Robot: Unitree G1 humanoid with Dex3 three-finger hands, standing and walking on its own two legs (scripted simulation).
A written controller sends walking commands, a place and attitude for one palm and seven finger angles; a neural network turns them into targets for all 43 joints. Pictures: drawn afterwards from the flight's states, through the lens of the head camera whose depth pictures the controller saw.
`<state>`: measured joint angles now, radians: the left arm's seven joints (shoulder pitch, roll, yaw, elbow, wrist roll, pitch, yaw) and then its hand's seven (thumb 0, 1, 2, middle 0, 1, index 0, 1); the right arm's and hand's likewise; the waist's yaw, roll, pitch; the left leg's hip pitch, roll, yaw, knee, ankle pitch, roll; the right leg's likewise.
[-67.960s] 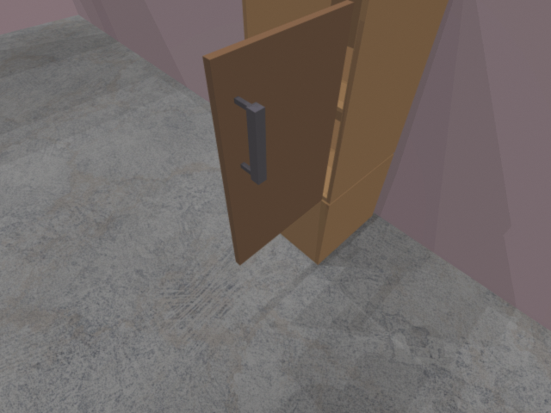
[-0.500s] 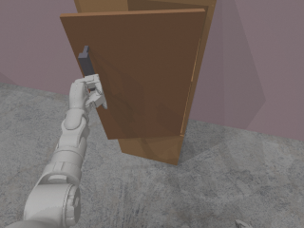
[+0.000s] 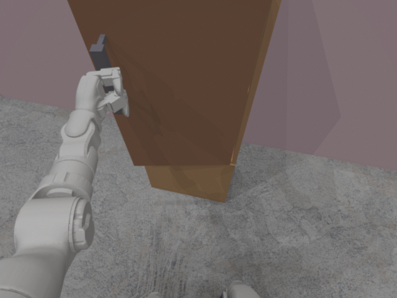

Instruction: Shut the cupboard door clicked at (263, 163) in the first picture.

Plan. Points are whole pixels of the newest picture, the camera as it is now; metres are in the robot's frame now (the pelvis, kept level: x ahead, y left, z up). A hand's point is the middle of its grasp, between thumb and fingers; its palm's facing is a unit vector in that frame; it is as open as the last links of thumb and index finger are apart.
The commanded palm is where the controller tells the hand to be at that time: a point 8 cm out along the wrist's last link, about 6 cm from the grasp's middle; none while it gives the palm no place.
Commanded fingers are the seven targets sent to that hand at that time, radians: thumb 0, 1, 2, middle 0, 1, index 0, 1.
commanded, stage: push the door shut along its arc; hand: left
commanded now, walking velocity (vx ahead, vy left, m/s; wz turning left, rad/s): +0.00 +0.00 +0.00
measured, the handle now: (111, 77) +0.56 +0.17 +0.12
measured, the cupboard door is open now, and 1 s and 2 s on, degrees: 14 0 0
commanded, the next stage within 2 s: pull the fist back off the door in 1.10 s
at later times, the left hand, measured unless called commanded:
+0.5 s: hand (139, 78) +0.54 +0.10 +0.12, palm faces -0.22 -0.97 -0.04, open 3.1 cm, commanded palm +0.55 +0.15 +0.12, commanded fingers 0.00 0.90 0.90 -1.30 -1.50 -1.30 -1.50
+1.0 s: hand (156, 63) +0.59 +0.07 +0.12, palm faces -0.33 -0.94 -0.03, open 2.9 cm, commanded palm +0.61 +0.11 +0.12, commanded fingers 0.00 0.90 0.90 -1.30 -1.50 -1.30 -1.50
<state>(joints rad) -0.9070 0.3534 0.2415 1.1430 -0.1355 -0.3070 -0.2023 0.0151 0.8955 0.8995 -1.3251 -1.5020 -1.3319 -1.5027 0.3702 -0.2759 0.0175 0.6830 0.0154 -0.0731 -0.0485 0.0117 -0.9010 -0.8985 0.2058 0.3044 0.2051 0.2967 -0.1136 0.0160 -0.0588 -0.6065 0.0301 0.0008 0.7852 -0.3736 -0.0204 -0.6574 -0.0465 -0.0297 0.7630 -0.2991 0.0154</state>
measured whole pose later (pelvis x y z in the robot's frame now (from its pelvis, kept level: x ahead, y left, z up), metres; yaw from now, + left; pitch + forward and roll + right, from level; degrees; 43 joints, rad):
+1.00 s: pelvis +0.01 +0.00 -0.02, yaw -1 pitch +23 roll -2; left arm -1.37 0.61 0.28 1.39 -0.01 -0.17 -0.37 -0.01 0.83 0.92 -1.30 -1.50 -1.32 -1.50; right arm 0.47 -0.28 0.04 0.67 -0.03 -0.04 -0.03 0.01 -0.90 -0.90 0.21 0.30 0.21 0.30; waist -0.29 0.05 -0.06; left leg -0.90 0.06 -0.01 0.93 -0.43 -0.02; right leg -0.93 -0.02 -0.04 0.85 -0.32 0.01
